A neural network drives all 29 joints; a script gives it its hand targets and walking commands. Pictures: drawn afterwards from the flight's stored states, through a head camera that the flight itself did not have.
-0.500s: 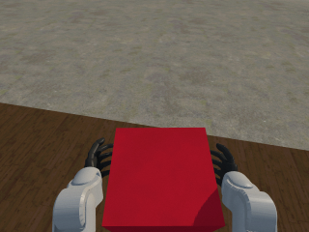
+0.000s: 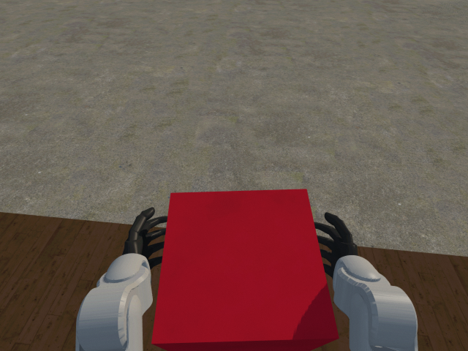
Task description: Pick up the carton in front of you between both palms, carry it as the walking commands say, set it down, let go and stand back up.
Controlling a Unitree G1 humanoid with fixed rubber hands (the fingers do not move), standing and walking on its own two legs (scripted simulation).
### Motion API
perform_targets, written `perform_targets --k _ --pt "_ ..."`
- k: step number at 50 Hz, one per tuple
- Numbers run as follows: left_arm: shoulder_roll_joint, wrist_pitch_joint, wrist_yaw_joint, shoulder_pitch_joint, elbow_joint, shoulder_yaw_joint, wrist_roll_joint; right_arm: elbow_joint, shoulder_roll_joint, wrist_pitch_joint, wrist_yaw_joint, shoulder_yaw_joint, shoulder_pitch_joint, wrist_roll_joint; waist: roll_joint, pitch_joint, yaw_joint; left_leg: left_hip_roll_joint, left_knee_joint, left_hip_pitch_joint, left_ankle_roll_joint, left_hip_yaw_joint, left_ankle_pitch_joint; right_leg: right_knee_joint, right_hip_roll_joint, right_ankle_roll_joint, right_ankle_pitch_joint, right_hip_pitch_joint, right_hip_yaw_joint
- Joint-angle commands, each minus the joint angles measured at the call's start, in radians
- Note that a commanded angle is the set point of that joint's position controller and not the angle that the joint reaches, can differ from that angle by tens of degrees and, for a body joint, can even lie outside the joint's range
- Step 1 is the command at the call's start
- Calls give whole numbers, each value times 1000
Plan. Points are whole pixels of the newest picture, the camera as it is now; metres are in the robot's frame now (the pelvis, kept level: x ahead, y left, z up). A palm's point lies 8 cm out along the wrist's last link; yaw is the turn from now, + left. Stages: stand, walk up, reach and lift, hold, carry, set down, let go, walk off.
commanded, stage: carry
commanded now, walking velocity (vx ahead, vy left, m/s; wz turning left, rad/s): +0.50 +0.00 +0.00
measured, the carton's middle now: (240, 281) +0.25 +0.00 +0.02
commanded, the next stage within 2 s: none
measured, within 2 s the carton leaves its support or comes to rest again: neither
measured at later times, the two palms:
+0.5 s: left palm (168, 121) +0.59 +0.15 +0.11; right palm (295, 124) +0.60 -0.14 +0.10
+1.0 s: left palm (172, 65) +0.92 +0.19 +0.10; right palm (265, 68) +0.93 -0.11 +0.09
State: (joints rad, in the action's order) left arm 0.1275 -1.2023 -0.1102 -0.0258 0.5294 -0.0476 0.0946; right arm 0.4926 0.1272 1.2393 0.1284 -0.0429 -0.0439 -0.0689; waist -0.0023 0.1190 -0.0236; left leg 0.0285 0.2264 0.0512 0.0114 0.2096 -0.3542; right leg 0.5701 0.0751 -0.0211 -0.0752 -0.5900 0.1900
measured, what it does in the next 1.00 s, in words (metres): walks ahead: right foot, then left foot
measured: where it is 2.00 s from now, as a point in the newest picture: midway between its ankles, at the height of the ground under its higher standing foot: (222, 282)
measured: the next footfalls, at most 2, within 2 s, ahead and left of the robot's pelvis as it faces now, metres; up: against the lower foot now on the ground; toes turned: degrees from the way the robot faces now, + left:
right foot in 0.08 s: +0.24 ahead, -0.10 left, +0.00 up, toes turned -11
left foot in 0.56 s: +0.59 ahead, +0.11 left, +0.00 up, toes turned +10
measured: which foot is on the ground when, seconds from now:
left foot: down 0.00-0.10, up 0.12-0.54, down 0.56-1.00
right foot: up 0.00-0.06, down 0.08-0.56, up 0.58-0.90, down 0.92-1.00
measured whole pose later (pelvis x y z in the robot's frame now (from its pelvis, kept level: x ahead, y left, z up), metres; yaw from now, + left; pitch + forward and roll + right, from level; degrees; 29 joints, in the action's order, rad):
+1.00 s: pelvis +0.58 +0.03 -0.01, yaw +2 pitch +5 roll -1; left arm 0.12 -1.10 -0.13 -0.51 0.15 -0.24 0.09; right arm 0.13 0.09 1.15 0.15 -0.23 -0.53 -0.06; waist -0.04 -0.03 0.00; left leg 0.01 0.64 -0.33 0.07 0.16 -0.36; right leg 0.59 -0.01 -0.05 -0.21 -0.45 0.10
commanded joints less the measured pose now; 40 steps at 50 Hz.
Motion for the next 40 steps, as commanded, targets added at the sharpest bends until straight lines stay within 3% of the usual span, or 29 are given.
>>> perform_targets --k 1,3,4,5,6,7,9,11,13,16,18,23,25,26,27,28,29,30,31,32,33,34,36,40 --pt "859 -19 163 -366 4 676 -338 86 805 -20 -204 647 -398 335 -166 34 8 209 55 46 81 -42 743 -56 -49 -25 29 95 70" --pt "865 -15 170 -357 -4 672 -346 96 806 -21 -202 651 -399 329 -139 125 33 159 307 -35 32 49 848 -104 -131 -31 -36 399 143" --pt "867 -13 174 -348 -8 665 -344 96 799 -23 -201 649 -403 325 -85 194 56 134 502 -186 8 39 656 -106 -49 -35 -102 619 37" --pt "857 -4 181 -358 -27 655 -337 124 812 -21 -201 664 -428 330 163 297 64 37 844 -482 -40 5 371 -202 265 -176 -306 850 -475" --pt "889 2 185 -339 -37 667 -358 122 817 -24 -205 672 -429 338 298 278 65 -68 1033 -677 -41 -83 -101 -369 351 -256 -179 881 -749" --pt "916 7 192 -354 -13 676 -371 105 859 -36 -207 686 -426 341 220 265 50 7 1146 -727 -8 -178 -109 -337 358 -248 -38 854 -634" --pt "984 29 202 -375 -4 698 -383 94 926 -63 -213 689 -421 339 35 249 46 88 1069 -708 23 -207 -12 -304 302 -181 111 721 -442" --pt "1006 48 207 -388 6 716 -391 84 964 -87 -212 695 -399 326 55 242 39 103 930 -651 16 -191 72 -348 259 -120 40 639 -315" --pt "994 58 214 -361 9 717 -391 74 971 -105 -205 698 -361 306 92 218 40 91 810 -637 3 -146 91 -382 235 -114 0 603 -235" --pt "938 61 219 -338 15 713 -385 82 937 -115 -192 703 -349 291 127 148 40 78 621 -687 -16 -88 163 -398 203 -119 43 615 -151" --pt "890 59 214 -342 20 701 -378 98 897 -109 -184 708 -368 294 136 106 48 57 524 -707 -10 -60 210 -365 170 -120 99 626 -105" --pt "734 34 169 -458 7 645 -364 113 742 -73 -153 676 -515 315 160 15 70 35 387 -666 23 -15 310 -347 165 -118 143 603 -74" --pt "670 20 142 -535 -32 619 -359 67 670 -59 -133 635 -575 313 168 1 53 23 366 -606 51 -14 293 -299 170 -108 197 598 -57" --pt "640 14 127 -573 -57 608 -354 34 635 -54 -122 609 -599 310 163 27 32 5 366 -529 65 -2 261 -221 168 -97 298 592 -33" --pt "612 8 113 -612 -79 596 -347 -8 604 -51 -113 582 -614 304 129 74 -3 -42 326 -388 70 41 246 -63 135 -68 417 567 27" --pt "587 3 100 -651 -99 582 -337 -53 574 -49 -103 555 -626 295 50 149 -40 -69 282 -206 62 49 243 159 74 -34 400 518 59" --pt "567 -1 84 -692 -123 561 -328 -82 550 -45 -94 530 -649 292 -100 225 -60 134 256 -57 70 -224 320 437 27 6 103 379 39" --pt "590 -4 74 -706 -158 551 -327 -113 526 -49 -85 514 -713 294 -336 294 -31 387 124 150 223 -694 459 711 -142 46 -421 52 -26" --pt "608 -5 66 -745 -177 545 -342 -125 561 -50 -80 527 -735 327 -319 343 -31 378 132 158 266 -702 569 840 -114 10 -473 2 -172" --pt "655 -2 62 -788 -193 541 -350 -127 612 -58 -84 540 -788 351 -269 345 -32 342 176 127 263 -582 723 869 -84 -14 -455 -30 -196" --pt "701 7 62 -829 -205 539 -351 -127 671 -67 -92 553 -847 374 -139 344 -28 314 212 88 236 -496 779 836 -50 -27 -425 -42 -212" --pt "743 18 65 -868 -225 537 -350 -124 725 -79 -102 567 -919 390 -77 339 -15 292 212 34 211 -424 771 763 -26 -28 -380 -37 -211" --pt "793 44 73 -947 -251 536 -340 -139 802 -103 -118 580 -1040 411 -77 357 2 256 193 -25 183 -321 751 604 -15 -21 -336 30 -191" --pt "819 79 73 -1005 -319 530 -319 -225 822 -128 -124 563 -1088 392 -90 361 -12 222 250 -54 198 -192 925 273 -56 -18 -289 117 -134"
